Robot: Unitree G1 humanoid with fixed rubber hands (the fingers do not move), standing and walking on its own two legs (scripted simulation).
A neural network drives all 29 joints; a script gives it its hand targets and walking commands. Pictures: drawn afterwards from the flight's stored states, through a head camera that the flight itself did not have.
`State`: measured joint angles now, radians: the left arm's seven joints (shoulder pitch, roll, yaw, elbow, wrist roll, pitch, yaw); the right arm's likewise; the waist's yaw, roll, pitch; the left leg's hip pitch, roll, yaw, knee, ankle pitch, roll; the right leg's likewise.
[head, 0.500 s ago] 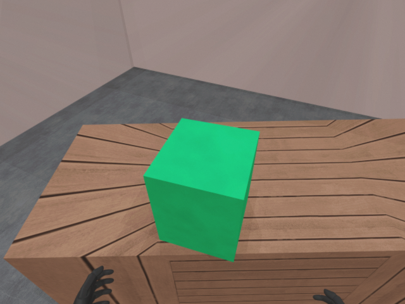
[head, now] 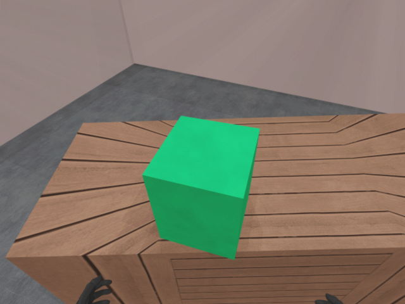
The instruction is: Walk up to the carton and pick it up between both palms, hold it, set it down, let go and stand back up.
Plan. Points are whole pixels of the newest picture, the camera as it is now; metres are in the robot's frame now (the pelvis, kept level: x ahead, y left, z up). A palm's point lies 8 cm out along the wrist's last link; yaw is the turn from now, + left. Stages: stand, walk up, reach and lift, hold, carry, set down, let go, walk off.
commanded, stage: stand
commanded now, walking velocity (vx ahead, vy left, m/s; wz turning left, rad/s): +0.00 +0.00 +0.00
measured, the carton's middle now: (207, 186) +0.41 -0.03 +0.00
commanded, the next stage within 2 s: none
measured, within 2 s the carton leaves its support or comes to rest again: neither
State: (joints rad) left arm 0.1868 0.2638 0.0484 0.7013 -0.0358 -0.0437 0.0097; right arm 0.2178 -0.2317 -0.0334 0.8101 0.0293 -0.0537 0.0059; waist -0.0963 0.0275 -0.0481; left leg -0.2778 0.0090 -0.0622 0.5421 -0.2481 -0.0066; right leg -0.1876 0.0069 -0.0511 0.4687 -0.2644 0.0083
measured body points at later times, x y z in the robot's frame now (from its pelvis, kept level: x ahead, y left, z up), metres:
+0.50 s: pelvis -0.01 +0.00 +0.00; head -0.03 +0.00 +0.45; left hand +0.17 +0.25 -0.09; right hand +0.08 -0.26 -0.12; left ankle +0.03 +0.12 -0.74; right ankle -0.01 -0.12 -0.74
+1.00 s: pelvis -0.02 +0.00 +0.00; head -0.04 +0.00 +0.45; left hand +0.14 +0.26 -0.10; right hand +0.05 -0.26 -0.13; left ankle +0.03 +0.12 -0.74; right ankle -0.01 -0.12 -0.74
